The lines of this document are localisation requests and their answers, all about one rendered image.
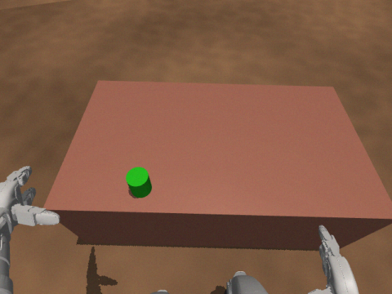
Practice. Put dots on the right robot hand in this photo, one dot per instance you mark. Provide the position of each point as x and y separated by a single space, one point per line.
340 279

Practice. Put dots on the can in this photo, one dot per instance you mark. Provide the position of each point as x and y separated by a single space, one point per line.
139 182

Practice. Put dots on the left robot hand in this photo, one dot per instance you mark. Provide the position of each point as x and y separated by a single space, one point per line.
20 204

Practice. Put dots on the left robot arm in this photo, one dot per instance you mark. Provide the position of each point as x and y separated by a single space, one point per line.
6 228

